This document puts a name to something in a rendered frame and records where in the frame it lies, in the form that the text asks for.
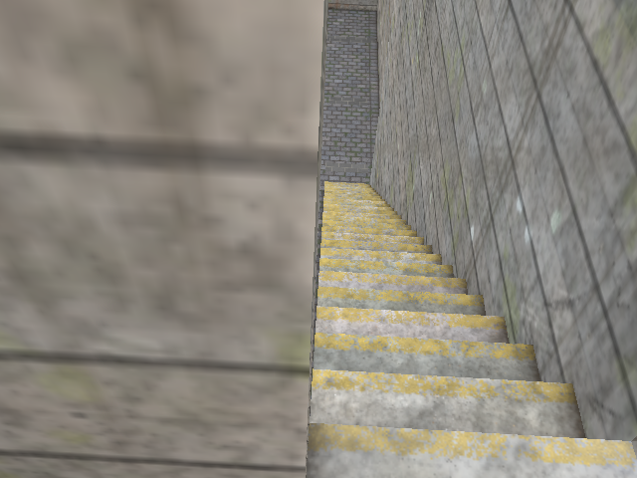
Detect stairs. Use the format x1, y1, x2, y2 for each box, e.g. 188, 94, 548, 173
310, 181, 586, 438

